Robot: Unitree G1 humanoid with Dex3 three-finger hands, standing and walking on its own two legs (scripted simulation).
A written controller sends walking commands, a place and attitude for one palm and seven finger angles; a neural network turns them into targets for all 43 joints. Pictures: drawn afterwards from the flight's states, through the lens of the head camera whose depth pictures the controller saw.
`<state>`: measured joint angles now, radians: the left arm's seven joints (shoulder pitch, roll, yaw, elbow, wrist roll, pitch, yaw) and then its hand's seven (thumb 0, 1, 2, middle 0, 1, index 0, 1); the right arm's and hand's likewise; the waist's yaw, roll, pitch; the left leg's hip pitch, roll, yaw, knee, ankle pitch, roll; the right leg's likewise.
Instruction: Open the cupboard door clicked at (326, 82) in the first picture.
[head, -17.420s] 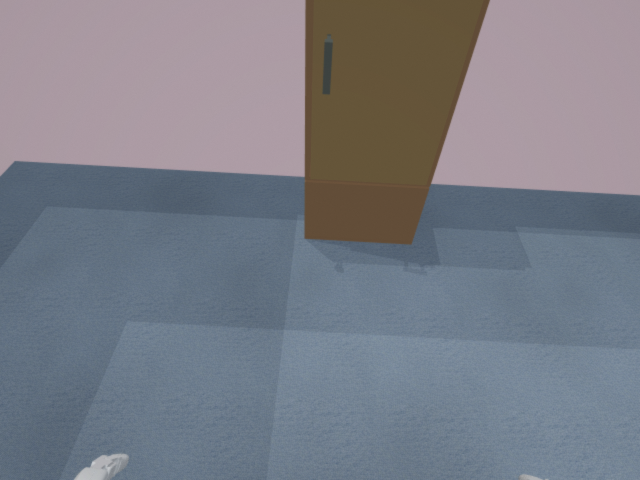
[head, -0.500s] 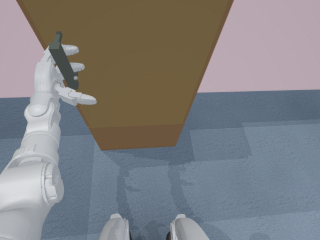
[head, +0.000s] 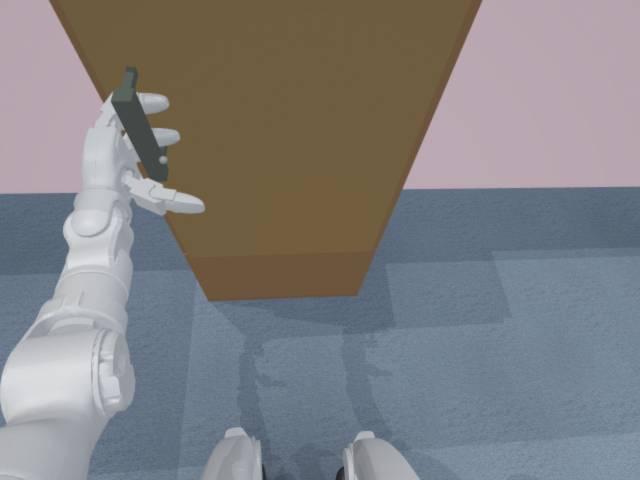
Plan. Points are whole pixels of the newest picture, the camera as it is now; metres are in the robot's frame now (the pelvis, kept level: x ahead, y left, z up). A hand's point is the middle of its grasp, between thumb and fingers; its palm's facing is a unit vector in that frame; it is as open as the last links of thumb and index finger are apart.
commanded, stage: close the thumb around the handle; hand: left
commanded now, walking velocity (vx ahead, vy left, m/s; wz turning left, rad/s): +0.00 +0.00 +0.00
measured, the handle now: (146, 128) +0.54 +0.20 +0.08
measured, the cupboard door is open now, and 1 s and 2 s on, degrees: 1 1 43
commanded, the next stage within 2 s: pull the door open along its arc in 0.72 s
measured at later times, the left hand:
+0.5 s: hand (163, 158) +0.49 +0.17 +0.07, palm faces +0.01 -1.00 -0.01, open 8.0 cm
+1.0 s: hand (164, 159) +0.49 +0.17 +0.07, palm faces +0.00 -1.00 -0.01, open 5.3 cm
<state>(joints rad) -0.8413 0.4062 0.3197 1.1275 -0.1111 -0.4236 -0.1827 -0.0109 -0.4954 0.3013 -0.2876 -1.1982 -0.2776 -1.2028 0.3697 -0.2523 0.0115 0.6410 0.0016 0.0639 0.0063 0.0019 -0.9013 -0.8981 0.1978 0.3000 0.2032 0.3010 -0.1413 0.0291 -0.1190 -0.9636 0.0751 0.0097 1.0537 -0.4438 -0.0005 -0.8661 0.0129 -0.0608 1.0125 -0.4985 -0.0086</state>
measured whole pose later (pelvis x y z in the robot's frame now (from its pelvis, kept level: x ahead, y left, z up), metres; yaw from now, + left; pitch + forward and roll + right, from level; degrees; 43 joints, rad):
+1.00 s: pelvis +0.00 +0.00 +0.00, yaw -1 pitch +21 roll -3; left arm -0.81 0.41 0.35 1.09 -0.11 -0.41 -0.20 0.01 0.79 0.83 -0.38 -1.35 -0.39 -1.35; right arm 0.38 -0.25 0.01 0.63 0.00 0.08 0.01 0.00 -0.90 -0.90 0.20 0.30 0.20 0.30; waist -0.15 0.03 -0.12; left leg -0.96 0.08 0.02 1.05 -0.45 0.01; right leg -0.87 0.02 -0.04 1.00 -0.49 0.00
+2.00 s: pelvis +0.01 -0.04 +0.02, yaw +4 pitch +9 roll +1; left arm 0.29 -0.05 -0.30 0.01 0.08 -0.24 0.50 0.01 0.71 0.77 -0.39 -1.35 -0.40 -1.35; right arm 0.20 -0.19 0.02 0.51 -0.06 0.00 0.02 0.01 -0.90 -0.90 0.20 0.30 0.20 0.30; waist -0.03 0.04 -0.13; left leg -0.66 0.05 -0.03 0.93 -0.43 -0.05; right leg -0.57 0.00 -0.10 0.96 -0.54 -0.06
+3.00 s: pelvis +0.00 -0.01 +0.01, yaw +4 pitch +10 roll +0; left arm 0.24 0.06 -0.29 -0.01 0.06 -0.29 0.15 -0.01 -0.49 0.30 -0.34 -0.49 -0.30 -0.50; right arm 0.22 -0.20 0.02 0.47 -0.03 0.00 0.02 0.01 -0.90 -0.90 0.20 0.30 0.20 0.30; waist -0.01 0.04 -0.12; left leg -0.74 0.03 -0.02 1.00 -0.44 -0.02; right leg -0.64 -0.02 -0.08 1.01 -0.54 -0.03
